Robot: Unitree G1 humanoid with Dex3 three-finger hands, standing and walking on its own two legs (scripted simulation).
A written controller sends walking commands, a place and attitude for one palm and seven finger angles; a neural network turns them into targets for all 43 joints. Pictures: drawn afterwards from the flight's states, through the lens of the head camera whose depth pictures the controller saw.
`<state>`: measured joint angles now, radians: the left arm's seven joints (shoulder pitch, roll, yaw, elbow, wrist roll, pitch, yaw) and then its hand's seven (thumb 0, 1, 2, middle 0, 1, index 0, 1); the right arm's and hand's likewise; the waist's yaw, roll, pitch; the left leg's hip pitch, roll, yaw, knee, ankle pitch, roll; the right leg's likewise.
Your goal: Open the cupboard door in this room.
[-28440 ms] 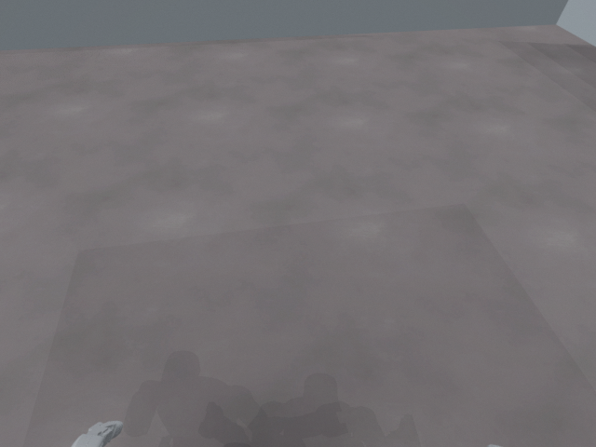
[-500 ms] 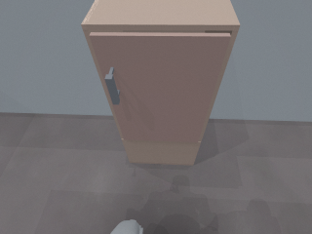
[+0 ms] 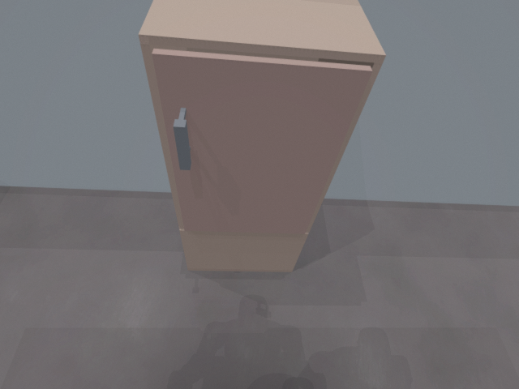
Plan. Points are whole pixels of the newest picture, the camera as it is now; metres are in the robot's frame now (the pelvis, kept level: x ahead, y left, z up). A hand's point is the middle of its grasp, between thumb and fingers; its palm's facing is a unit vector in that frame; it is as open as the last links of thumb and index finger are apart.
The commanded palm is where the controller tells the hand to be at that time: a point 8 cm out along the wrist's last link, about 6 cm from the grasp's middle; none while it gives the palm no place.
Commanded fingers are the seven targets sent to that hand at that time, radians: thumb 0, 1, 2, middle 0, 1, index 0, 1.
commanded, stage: come to a stop and stand still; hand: left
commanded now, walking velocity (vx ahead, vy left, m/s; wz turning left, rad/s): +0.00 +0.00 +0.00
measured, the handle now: (184, 139) +0.57 +0.19 +0.00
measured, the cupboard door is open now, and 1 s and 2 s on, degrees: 0 0 0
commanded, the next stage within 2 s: look again from close up in 0.60 s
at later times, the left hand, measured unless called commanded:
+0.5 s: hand out of the picture +0.03 +0.09 -0.18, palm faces +0.09 -0.97 -0.21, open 7.2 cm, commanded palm none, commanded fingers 0.00 0.90 0.90 -0.20 -0.30 -0.20 -0.30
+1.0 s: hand out of the picture -0.04 +0.11 -0.19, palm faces +0.07 -0.98 -0.17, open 7.4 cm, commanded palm none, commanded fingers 0.00 0.90 0.90 -0.20 -0.30 -0.20 -0.30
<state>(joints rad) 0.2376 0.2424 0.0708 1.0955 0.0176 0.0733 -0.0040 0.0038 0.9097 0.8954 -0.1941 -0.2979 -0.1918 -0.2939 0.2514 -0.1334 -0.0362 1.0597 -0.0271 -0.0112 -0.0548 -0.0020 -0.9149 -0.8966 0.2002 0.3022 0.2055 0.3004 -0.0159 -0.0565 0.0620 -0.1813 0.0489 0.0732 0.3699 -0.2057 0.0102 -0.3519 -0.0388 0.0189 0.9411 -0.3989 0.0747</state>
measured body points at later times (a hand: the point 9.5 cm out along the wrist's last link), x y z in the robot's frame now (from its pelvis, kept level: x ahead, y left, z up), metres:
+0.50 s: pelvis -0.01 -0.09 -0.01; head +0.00 -0.09 +0.44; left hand +0.02 +0.15 -0.17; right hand -0.02 -0.30 -0.18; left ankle -0.03 +0.05 -0.75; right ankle -0.03 -0.16 -0.75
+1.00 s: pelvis -0.02 -0.05 -0.01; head -0.02 -0.06 +0.44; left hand -0.04 +0.16 -0.17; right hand +0.01 -0.28 -0.17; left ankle -0.03 +0.05 -0.75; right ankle -0.03 -0.16 -0.75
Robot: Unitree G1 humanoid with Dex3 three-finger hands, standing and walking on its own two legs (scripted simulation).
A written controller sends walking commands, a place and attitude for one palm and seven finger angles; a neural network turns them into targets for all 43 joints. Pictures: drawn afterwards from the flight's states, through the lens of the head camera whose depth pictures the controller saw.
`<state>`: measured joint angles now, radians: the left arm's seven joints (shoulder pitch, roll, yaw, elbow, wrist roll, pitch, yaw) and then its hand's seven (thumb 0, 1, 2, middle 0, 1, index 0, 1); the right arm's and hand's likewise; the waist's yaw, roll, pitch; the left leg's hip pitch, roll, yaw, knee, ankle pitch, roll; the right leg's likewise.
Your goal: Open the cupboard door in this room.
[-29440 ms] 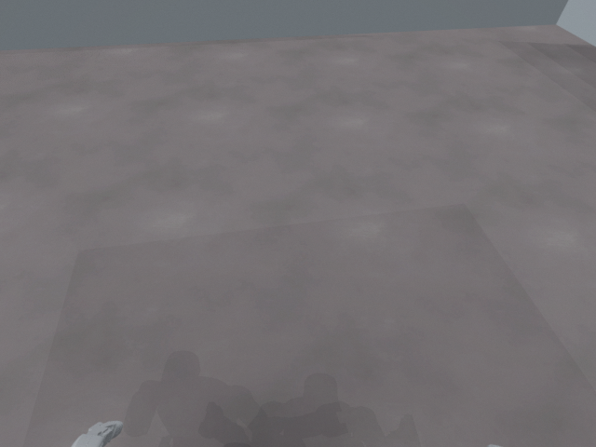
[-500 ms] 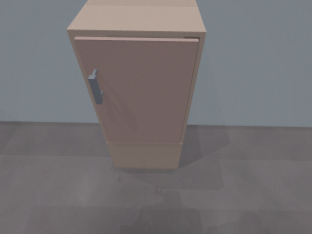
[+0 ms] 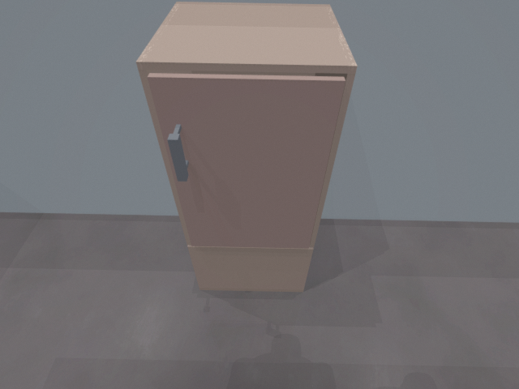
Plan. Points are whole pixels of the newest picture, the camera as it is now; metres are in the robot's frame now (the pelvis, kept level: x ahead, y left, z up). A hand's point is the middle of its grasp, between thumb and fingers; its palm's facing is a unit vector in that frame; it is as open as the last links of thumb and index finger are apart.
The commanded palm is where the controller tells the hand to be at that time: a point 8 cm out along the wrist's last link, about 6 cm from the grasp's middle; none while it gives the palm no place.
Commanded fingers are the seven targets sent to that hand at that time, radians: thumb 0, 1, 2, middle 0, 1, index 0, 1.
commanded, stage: look again from close up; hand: left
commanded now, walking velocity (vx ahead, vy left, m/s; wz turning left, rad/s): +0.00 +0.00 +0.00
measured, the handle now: (180, 152) +0.60 +0.23 +0.02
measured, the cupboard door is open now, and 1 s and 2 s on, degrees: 0 0 0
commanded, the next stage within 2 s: shuffle to correct the standing spot in 0.20 s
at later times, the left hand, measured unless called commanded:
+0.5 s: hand out of the picture -0.01 +0.17 -0.18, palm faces +0.01 -0.99 -0.16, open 7.4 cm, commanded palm none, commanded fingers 0.00 0.90 0.90 -0.20 -0.30 -0.20 -0.30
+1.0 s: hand out of the picture +0.07 +0.19 -0.18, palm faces +0.05 -0.98 -0.20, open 7.4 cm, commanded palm none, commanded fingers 0.00 0.90 0.90 -0.20 -0.30 -0.20 -0.30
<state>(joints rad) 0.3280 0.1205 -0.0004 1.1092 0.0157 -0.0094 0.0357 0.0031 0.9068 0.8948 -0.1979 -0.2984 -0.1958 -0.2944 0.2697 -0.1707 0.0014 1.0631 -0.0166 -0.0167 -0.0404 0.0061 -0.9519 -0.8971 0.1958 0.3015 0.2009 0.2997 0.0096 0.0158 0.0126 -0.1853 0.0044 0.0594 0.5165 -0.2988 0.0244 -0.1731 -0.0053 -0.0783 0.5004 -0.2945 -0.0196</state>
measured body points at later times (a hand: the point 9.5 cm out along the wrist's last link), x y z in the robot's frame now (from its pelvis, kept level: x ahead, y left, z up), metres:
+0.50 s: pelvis +0.01 +0.01 +0.00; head +0.02 +0.01 +0.45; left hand -0.01 +0.22 -0.16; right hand -0.03 -0.20 -0.16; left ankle -0.01 +0.10 -0.74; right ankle -0.01 -0.10 -0.74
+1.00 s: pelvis +0.06 +0.02 +0.00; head +0.10 +0.03 +0.45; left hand +0.07 +0.24 -0.16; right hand +0.16 -0.20 -0.14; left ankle +0.10 +0.11 -0.74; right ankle +0.03 -0.11 -0.69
